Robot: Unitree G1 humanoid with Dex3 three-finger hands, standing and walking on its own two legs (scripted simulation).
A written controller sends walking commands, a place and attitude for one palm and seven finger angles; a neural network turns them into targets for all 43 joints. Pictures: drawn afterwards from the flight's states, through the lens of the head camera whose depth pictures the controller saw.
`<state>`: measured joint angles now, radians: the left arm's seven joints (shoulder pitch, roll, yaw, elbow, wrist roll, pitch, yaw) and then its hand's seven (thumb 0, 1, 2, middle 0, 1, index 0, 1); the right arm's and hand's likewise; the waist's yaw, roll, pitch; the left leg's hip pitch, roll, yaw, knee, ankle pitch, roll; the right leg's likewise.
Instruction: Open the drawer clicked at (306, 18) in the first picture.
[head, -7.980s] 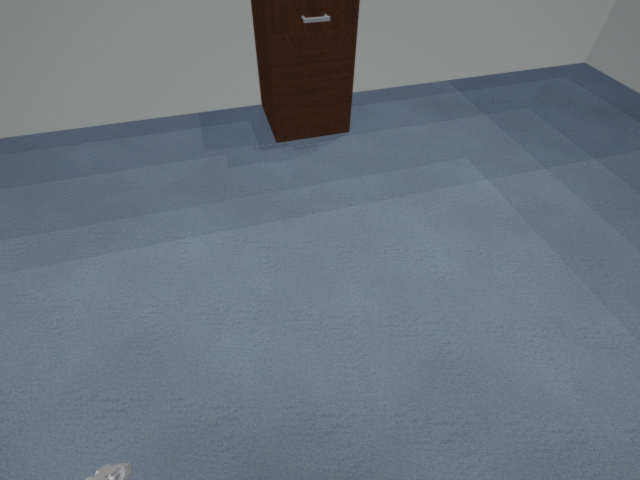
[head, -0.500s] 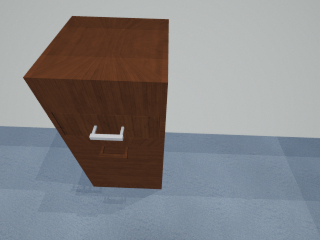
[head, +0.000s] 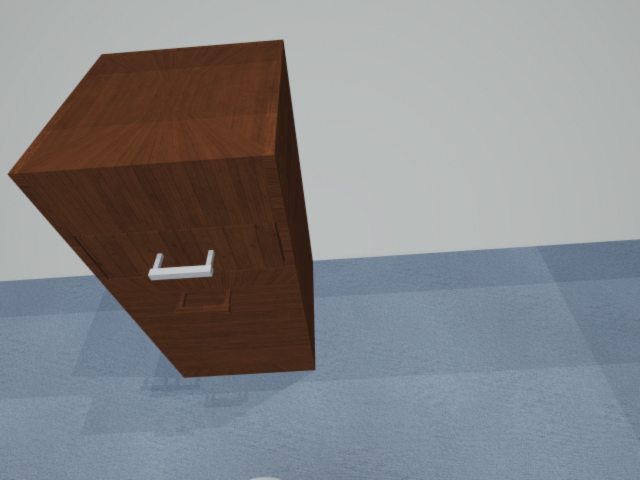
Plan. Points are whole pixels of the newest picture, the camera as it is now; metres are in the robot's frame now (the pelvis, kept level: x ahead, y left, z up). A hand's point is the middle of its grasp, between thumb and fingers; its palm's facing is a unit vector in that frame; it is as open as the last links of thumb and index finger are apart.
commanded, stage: come to a stop and stand still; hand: left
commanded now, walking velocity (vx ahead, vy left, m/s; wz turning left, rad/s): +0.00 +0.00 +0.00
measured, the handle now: (183, 264) +0.52 +0.32 -0.13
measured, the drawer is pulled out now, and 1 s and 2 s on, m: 0.00 0.00 0.00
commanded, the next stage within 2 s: look again from close up in 0.62 s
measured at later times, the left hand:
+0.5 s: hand out of the picture -0.04 +0.16 -0.17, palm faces +0.07 -0.98 -0.19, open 7.3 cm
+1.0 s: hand out of the picture +0.02 +0.22 -0.17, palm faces +0.07 -0.97 -0.23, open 7.4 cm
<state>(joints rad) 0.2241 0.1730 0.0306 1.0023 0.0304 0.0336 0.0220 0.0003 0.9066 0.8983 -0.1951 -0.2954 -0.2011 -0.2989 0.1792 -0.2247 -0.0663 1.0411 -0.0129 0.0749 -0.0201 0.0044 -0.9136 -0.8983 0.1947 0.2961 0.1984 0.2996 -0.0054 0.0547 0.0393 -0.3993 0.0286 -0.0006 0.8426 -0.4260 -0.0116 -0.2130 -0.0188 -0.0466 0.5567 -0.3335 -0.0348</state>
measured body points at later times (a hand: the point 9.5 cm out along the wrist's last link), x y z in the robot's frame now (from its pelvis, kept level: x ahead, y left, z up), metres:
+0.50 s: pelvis -0.02 -0.01 +0.01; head -0.02 -0.01 +0.46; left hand -0.04 +0.22 -0.15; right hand -0.03 -0.22 -0.16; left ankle -0.06 +0.12 -0.73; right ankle -0.02 -0.09 -0.73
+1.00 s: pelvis -0.02 +0.02 +0.00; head -0.04 +0.03 +0.45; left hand +0.01 +0.27 -0.15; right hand +0.02 -0.24 -0.14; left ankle -0.06 +0.12 -0.73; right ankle -0.02 -0.09 -0.73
